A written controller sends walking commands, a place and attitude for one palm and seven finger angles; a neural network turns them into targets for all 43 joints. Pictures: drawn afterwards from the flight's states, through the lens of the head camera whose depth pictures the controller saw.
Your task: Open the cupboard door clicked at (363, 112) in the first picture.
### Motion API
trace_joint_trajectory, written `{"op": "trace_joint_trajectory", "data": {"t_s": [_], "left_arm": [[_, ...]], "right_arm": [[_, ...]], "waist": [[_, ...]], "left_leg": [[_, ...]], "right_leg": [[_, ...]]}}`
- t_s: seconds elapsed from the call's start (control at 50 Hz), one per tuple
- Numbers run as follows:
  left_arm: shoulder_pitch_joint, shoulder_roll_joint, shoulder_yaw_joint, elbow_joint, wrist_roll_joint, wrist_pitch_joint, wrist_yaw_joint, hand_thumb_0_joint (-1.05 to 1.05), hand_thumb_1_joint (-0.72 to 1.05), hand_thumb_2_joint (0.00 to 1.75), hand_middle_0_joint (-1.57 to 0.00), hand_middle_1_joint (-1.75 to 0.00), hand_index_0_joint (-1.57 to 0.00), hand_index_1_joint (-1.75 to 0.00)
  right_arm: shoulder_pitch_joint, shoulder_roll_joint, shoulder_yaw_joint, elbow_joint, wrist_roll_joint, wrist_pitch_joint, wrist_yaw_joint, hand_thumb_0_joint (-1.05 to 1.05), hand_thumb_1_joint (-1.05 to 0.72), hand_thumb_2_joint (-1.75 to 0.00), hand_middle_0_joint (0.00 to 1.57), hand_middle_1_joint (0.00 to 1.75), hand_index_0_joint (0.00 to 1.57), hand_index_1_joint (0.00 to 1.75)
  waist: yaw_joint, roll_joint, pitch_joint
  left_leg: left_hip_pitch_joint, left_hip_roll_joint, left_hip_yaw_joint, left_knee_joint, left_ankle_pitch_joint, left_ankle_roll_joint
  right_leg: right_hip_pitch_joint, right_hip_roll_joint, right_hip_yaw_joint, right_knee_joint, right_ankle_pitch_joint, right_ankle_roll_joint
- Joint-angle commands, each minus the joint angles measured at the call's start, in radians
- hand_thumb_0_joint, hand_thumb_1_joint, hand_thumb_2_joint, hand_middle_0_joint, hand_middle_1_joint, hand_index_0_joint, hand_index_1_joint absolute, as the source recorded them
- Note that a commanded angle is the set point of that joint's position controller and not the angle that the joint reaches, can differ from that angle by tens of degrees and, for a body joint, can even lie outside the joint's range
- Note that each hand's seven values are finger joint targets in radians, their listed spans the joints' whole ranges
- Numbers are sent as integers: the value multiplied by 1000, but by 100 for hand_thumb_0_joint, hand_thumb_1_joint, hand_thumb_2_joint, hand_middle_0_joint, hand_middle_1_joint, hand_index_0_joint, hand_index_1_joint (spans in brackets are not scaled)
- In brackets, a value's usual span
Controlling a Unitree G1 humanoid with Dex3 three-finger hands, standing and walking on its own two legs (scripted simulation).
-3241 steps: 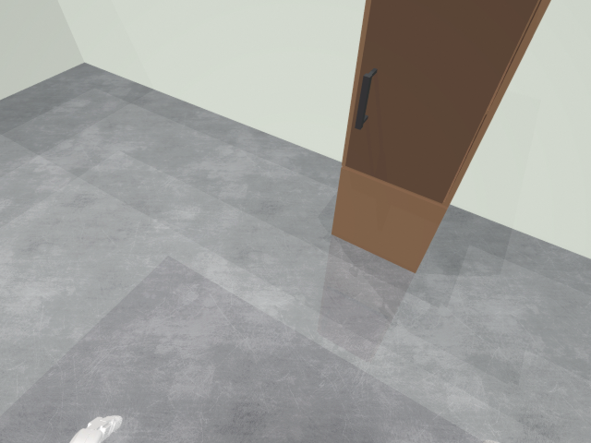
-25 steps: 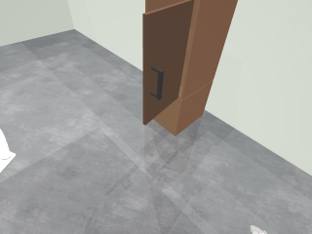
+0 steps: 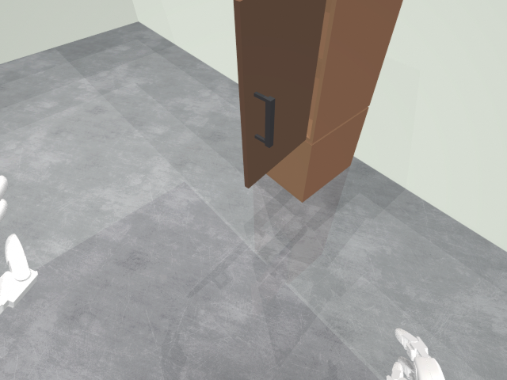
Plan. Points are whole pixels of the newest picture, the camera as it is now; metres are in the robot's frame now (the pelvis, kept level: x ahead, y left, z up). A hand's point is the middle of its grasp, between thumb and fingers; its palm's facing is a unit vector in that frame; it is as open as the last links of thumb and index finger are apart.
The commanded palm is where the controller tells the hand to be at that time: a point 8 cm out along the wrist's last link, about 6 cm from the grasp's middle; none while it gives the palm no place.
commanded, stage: stop stepping back and stand still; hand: left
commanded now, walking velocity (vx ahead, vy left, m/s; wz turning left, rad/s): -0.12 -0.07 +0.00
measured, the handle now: (264, 120) +0.78 +0.03 -0.06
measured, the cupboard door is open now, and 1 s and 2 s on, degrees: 97 97 97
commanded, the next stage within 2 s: let the arm hang, fingers relaxed in 0.60 s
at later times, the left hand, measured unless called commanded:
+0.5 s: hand (32, 262) +0.22 +0.28 +0.15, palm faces +0.35 -0.78 -0.52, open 7.4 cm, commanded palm +0.16 +0.32 +0.18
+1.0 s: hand out of the picture +0.08 +0.20 -0.16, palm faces -0.12 -0.97 -0.21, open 7.4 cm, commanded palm none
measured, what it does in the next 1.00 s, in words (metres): steps on the spot: left foot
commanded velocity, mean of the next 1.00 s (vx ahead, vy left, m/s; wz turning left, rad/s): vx -0.02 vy -0.01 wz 0.00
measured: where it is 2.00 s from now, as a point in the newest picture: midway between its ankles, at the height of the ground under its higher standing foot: outside the picture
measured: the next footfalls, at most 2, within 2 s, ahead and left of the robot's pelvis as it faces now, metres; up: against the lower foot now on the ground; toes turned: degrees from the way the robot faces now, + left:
left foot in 0.02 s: +0.05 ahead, +0.13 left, +0.00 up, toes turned +3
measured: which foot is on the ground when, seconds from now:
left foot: up 0.00-0.00, down 0.02-1.00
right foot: down 0.00-1.00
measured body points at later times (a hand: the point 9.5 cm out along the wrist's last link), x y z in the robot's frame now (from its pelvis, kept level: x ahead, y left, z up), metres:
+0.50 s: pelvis +0.01 +0.02 +0.00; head +0.05 +0.02 +0.45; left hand +0.20 +0.32 +0.17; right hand +0.17 -0.21 -0.09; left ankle +0.01 +0.13 -0.74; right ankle -0.01 -0.07 -0.74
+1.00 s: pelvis -0.02 +0.02 +0.00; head +0.02 +0.02 +0.44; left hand +0.08 +0.25 -0.14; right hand +0.06 -0.25 -0.14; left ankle +0.01 +0.13 -0.74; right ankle -0.01 -0.07 -0.74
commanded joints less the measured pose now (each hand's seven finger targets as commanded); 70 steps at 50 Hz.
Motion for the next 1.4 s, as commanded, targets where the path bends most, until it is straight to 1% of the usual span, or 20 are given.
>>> {"op": "trace_joint_trajectory", "data": {"t_s": [0.0, 0.02, 0.04, 0.06, 0.12, 0.26, 0.34, 0.54, 0.66, 0.68, 0.7, 0.74, 0.78, 0.84, 0.88, 0.94, 1.04, 1.12, 1.22, 1.38], "left_arm": [[-41, 209, 117, -306, -2, -56, 19, 0, 90, 90, -20, -30, -20, -30], [-46, 225, 129, -329, -3, -57, 18, 0, 90, 90, -20, -30, -20, -30], [-22, 243, 155, -322, 1, -47, 19, 0, 90, 90, -20, -30, -20, -30], [-15, 275, 186, -354, 4, -46, 17, 0, 90, 90, -20, -30, -20, -30], [6, 239, 165, -368, -5, -45, 12, 0, 90, 90, -20, -30, -20, -30], [128, 211, 177, -270, -29, -14, 4, 0, 90, 90, -20, -30, -20, -30], [103, 208, 160, -274, -34, -5, 3, 0, 90, 90, -20, -30, -20, -30], [0, 208, 126, -313, -20, -1, 14, 0, 90, 90, -20, -30, -20, -30], [35, 210, 144, -272, -21, -3, 15, 0, 90, 90, -20, -30, -20, -30], [-84, 44, -307, 499, 69, 127, -134, 0, 90, 90, -20, -30, -20, -30], [-95, 30, -282, 526, 51, 203, -159, 0, 90, 90, -20, -30, -20, -30], [-141, 11, -289, 557, 53, 222, -169, 0, 90, 90, -20, -30, -20, -30], [-195, 34, -301, 661, 62, 212, -173, 0, 90, 90, -20, -30, -20, -30], [-273, 86, -310, 830, 66, 204, -172, 0, 90, 90, -20, -30, -20, -30], [-321, 90, -330, 939, 58, 208, -165, 0, 90, 90, -20, -30, -20, -30], [-336, 70, -353, 1074, 48, 214, -157, 0, 90, 90, -20, -30, -20, -30], [-310, 30, -363, 1260, 40, 213, -153, 0, 90, 90, -20, -30, -20, -30], [-316, 27, -364, 1349, 37, 211, -155, 0, 90, 90, -20, -30, -20, -30], [-329, 23, -366, 1426, 36, 208, -154, 0, 90, 90, -20, -30, -20, -30], [-332, 23, -369, 1476, 35, 201, -146, 0, 90, 90, -20, -30, -20, -30]], "right_arm": [[-97, -89, -31, -177, 6, -42, 0, 0, -90, -90, 20, 30, 20, 30], [-95, -91, -31, -184, 12, -37, 0, 0, -90, -90, 20, 30, 20, 30], [-86, -83, -32, -186, 14, -34, 0, 0, -90, -90, 20, 30, 20, 30], [-89, -72, -24, -178, 4, -32, -1, 0, -90, -90, 20, 30, 20, 30], [-85, -64, -19, -197, 8, -21, 8, 0, -90, -90, 20, 30, 20, 30], [-87, -60, -18, -206, 10, 8, 16, 0, -90, -90, 20, 30, 20, 30], [-93, -61, -12, -209, 10, 18, 11, 0, -90, -90, 20, 30, 20, 30], [-98, -68, -7, -201, 6, -1, 0, 0, -90, -90, 20, 30, 20, 30], [-100, -71, -14, -193, 4, -2, 4, 0, -90, -90, 20, 30, 20, 30], [-150, -253, -59, 34, 2, -43, 101, 0, -90, -90, 20, 30, 20, 30], [-56, -213, -59, 30, 1, 24, 100, 0, -90, -90, 20, 30, 20, 30], [-49, -206, -46, 29, -14, 53, 97, 0, -90, -90, 20, 30, 20, 30], [-67, -209, -34, 31, -22, 68, 97, 0, -90, -90, 20, 30, 20, 30], [-69, -225, -32, 62, -25, 88, 95, 0, -90, -90, 20, 30, 20, 30], [-57, -212, -26, 97, -28, 105, 95, 0, -90, -90, 20, 30, 20, 30], [-63, -187, -12, 152, -30, 121, 92, 0, -90, -90, 20, 30, 20, 30], [-42, -138, -5, 246, -26, 136, 81, 0, -90, -90, 20, 30, 20, 30], [2, -132, -12, 306, -25, 142, 76, 0, -90, -90, 20, 30, 20, 30], [44, -137, -17, 361, -24, 141, 72, 0, -90, -90, 20, 30, 20, 30], [44, -130, -13, 406, -23, 133, 71, 0, -90, -90, 20, 30, 20, 30]], "waist": [[7, 38, -145], [9, 41, -150], [-1, 28, -155], [-6, 122, -180], [-9, 135, -184], [-15, 64, -185], [-16, 32, -181], [-8, 62, -132], [-6, 43, -121], [-57, 51, 0], [-36, 67, -71], [-31, 81, -55], [-13, -72, -71], [-19, -249, -119], [-31, -186, -118], [-25, 2, -112], [-18, 120, -49], [-21, 107, -8], [-25, -6, 18], [-23, -55, 20]], "left_leg": [[180, 137, -145, -139, 342, 45], [169, 151, -145, -121, 400, 43], [167, 124, -96, -76, 486, 24], [149, 101, -84, -76, 513, 7], [131, 101, -78, -80, 557, -14], [74, 96, -74, -109, 409, -22], [75, 97, -76, -127, 357, -17], [62, 76, -74, -166, 175, -11], [44, 66, -76, -171, 126, -15], [-20, 99, -90, -20, 272, 4], [34, 98, -91, -55, 308, 3], [-55, 140, -145, -101, 193, 41], [-69, 140, -179, -114, 189, 58], [6, 84, -148, -66, 135, 40], [67, 59, -122, -59, 143, 26], [91, 76, -124, -126, 167, 20], [76, 77, -121, -178, 45, 9], [71, 81, -123, -201, -17, 9], [101, 86, -118, -209, 0, 10], [136, 96, -111, -229, 93, 11]], "right_leg": [[44, -107, 155, -26, 254, 92], [60, -91, 154, -34, 276, 103], [95, -84, 156, -32, 413, 92], [118, -93, 146, -11, 473, 75], [146, -74, 125, -7, 471, 66], [166, -79, 127, -41, 447, 64], [152, -73, 129, -48, 416, 71], [113, -76, 146, -95, 276, 72], [112, -84, 156, -126, 242, 65], [-37, -158, 85, 25, 343, 45], [-49, -133, 153, 4, 274, 32], [-65, -89, 107, 68, 67, 38], [-4, -81, 124, 62, 69, 35], [14, -149, 197, -20, 144, 3], [-13, -177, 211, -38, 160, -19], [28, -145, 190, -43, 141, 5], [49, -140, 193, -129, 36, 4], [43, -143, 195, -184, -18, -2], [23, -145, 192, -220, -44, -2], [48, -147, 177, -218, 64, 6]]}}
